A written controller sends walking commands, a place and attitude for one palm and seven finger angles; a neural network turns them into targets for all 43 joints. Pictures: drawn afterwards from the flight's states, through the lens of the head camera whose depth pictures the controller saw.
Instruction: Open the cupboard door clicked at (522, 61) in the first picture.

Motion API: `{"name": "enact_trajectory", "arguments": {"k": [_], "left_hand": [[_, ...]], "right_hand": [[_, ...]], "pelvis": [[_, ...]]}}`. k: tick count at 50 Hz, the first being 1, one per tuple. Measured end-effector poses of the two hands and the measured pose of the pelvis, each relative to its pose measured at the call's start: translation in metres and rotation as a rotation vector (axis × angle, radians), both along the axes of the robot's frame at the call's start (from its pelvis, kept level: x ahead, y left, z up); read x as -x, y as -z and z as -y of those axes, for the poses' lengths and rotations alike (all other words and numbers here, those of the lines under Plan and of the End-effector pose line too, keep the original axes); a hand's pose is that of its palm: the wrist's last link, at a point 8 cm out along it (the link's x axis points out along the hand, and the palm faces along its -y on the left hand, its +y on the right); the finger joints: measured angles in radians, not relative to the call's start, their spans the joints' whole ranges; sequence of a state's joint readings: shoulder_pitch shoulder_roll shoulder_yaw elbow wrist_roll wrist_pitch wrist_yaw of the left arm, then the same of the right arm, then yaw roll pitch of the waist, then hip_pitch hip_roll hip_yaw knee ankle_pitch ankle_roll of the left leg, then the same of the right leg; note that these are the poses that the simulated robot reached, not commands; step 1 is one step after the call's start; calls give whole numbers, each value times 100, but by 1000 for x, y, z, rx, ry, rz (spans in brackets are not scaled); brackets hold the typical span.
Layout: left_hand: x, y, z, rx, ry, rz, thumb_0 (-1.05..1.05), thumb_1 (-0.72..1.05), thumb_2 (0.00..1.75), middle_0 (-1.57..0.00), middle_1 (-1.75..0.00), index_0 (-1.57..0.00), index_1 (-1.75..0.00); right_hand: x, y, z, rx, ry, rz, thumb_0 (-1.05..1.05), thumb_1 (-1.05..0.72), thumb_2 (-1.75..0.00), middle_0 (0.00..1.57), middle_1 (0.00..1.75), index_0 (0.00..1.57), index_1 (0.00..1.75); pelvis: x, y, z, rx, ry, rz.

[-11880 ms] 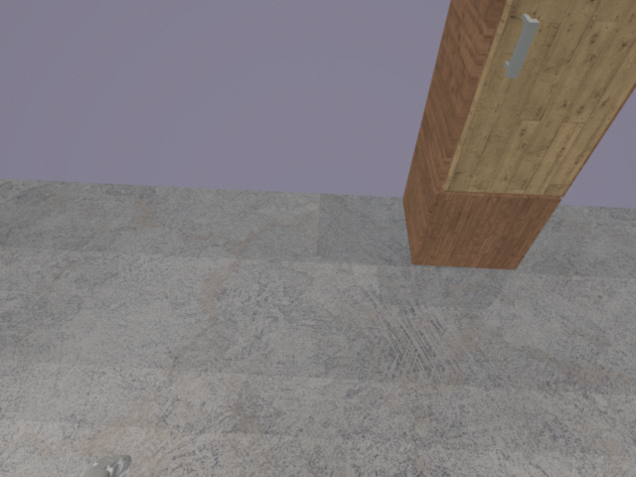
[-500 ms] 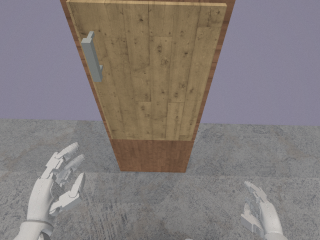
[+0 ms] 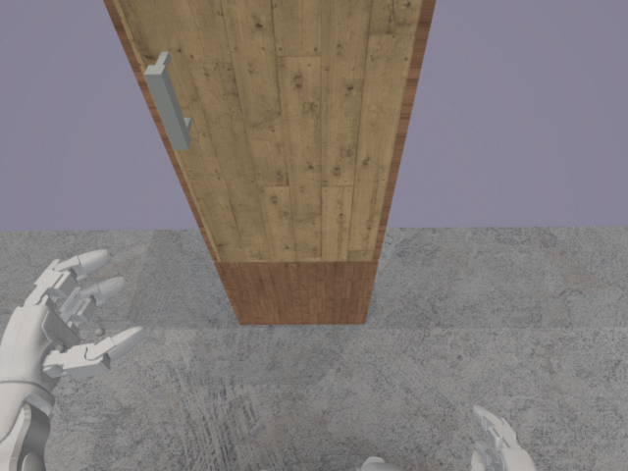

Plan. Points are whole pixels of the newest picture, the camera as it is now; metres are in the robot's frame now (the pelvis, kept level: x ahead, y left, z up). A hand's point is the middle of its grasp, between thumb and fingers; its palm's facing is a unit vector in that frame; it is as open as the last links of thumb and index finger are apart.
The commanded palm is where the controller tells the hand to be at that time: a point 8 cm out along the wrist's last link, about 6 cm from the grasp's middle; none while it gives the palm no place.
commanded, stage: raise the hand with hooked fingers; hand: left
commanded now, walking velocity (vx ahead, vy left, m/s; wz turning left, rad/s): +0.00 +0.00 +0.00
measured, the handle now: (173, 102) +0.57 +0.22 +0.15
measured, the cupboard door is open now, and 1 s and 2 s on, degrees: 0 0 0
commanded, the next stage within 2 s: move the hooked fingers beside the handle in 1.26 s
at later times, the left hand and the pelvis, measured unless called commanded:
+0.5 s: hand (22, 277) +0.29 +0.31 +0.14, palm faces +0.10 -0.99 -0.03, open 13.7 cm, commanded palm +0.26 +0.35 +0.14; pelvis +0.02 +0.04 +0.02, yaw +1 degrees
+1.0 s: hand (15, 240) +0.32 +0.32 +0.16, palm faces +0.06 -1.00 -0.01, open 14.0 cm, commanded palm +0.28 +0.36 +0.18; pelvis +0.02 +0.03 +0.03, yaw +0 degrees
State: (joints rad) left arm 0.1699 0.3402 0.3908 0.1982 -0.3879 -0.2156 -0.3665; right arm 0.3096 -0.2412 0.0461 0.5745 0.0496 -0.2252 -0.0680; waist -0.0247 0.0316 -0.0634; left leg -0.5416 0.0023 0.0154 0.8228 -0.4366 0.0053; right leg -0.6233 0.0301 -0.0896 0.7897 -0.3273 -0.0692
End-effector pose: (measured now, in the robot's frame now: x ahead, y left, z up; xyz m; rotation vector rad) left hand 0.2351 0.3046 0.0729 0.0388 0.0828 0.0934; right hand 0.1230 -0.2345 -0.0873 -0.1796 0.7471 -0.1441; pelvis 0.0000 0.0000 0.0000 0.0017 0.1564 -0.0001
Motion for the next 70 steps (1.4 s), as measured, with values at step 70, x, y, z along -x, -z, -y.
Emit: {"name": "enact_trajectory", "arguments": {"k": [70], "left_hand": [[-49,-98,-39,4,2,84,-1,-50,30,-30,-120,-30,-120]], "right_hand": [[-66,-45,-21,15,-77,128,1,-90,-90,20,30,21,30]], "pelvis": [[-18,-30,-12,8,-13,132]]}}
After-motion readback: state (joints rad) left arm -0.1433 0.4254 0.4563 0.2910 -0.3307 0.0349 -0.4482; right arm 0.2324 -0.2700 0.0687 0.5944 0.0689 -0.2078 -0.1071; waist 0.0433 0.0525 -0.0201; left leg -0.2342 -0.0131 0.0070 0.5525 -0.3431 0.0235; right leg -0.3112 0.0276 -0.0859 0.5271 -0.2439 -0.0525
